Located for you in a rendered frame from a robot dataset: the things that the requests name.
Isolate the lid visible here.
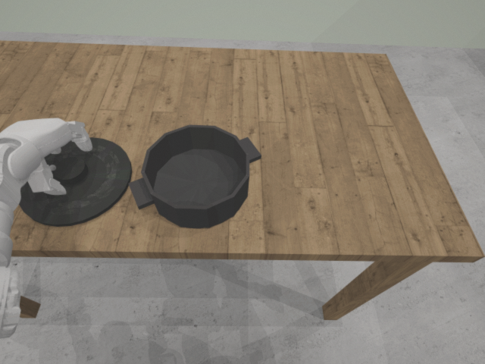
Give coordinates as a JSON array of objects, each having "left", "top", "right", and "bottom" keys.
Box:
[{"left": 19, "top": 137, "right": 132, "bottom": 227}]

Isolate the knob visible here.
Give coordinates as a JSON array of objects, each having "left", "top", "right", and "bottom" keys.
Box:
[{"left": 54, "top": 157, "right": 88, "bottom": 185}]

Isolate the left robot upper arm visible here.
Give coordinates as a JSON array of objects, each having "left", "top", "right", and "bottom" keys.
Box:
[{"left": 0, "top": 266, "right": 21, "bottom": 339}]

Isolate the left robot hand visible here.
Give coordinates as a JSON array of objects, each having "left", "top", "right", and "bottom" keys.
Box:
[{"left": 0, "top": 118, "right": 92, "bottom": 195}]

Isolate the table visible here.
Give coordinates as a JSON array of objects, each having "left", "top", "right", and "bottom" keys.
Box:
[{"left": 0, "top": 40, "right": 485, "bottom": 320}]

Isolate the pot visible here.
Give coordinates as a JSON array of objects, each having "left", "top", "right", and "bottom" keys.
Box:
[{"left": 128, "top": 125, "right": 261, "bottom": 229}]

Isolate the robot left forearm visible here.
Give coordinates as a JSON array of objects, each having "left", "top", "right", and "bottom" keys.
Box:
[{"left": 0, "top": 134, "right": 41, "bottom": 268}]

